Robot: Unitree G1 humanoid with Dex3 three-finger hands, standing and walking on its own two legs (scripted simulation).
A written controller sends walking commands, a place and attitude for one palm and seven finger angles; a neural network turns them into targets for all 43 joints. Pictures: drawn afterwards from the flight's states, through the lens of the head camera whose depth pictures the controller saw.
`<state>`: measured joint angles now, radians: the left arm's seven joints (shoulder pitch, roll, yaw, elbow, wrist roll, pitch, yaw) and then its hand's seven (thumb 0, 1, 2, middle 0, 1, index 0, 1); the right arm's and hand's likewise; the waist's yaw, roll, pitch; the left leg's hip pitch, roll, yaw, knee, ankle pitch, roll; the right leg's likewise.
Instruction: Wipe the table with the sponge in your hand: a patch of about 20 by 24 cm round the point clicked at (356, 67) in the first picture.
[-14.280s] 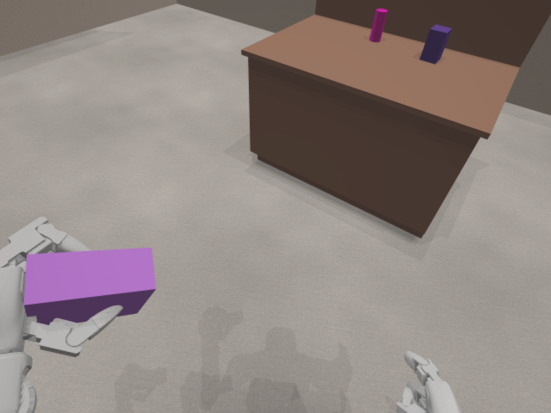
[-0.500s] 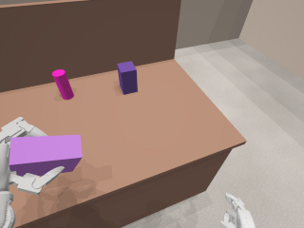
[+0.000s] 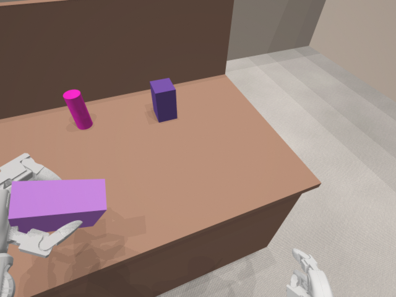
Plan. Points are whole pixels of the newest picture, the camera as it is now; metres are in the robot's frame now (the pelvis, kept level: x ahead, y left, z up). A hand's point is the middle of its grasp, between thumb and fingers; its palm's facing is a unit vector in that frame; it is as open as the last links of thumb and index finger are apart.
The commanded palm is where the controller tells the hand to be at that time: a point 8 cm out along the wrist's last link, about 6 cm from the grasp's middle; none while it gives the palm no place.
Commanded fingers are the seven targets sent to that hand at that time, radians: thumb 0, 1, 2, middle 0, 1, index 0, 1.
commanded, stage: shuffle to correct the standing spot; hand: left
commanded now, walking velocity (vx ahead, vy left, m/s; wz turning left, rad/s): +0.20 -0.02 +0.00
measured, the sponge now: (72, 206) +0.23 +0.21 +0.14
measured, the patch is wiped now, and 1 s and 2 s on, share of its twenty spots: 0.00 0.00 0.00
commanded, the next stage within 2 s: come to a stop and stand still in 1.42 s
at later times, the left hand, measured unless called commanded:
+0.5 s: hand (42, 207) +0.21 +0.24 +0.15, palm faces +0.35 -0.85 -0.39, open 9.3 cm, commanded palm +0.16 +0.28 +0.18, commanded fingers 0.00 0.10 1.30 -1.20 -1.60 -1.20 -1.60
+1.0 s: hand (48, 210) +0.21 +0.24 +0.15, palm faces +0.35 -0.86 -0.38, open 9.3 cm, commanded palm +0.16 +0.28 +0.18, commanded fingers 0.00 0.10 1.30 -1.20 -1.60 -1.20 -1.60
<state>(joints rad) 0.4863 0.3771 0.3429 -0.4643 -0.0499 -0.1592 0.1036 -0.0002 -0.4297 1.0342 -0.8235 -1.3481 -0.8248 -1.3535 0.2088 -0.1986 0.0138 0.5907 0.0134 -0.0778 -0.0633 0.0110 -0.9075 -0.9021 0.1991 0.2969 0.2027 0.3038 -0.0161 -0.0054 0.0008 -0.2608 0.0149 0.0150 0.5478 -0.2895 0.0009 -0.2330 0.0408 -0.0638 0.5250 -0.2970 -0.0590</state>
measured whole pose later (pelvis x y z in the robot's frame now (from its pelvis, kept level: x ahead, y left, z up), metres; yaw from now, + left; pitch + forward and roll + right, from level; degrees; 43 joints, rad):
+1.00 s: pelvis +0.00 -0.01 +0.00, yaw +0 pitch +0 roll -1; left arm 0.49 0.36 0.33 -0.46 -0.06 -0.13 0.11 0.00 -0.43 1.04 -0.82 -1.35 -0.83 -1.35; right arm 0.22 -0.21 0.01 0.60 0.01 -0.06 -0.07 0.01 -0.91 -0.90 0.20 0.30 0.20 0.30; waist -0.02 0.00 -0.01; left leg -0.27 0.03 0.00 0.56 -0.29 -0.01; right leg -0.23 0.05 -0.08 0.51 -0.29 -0.07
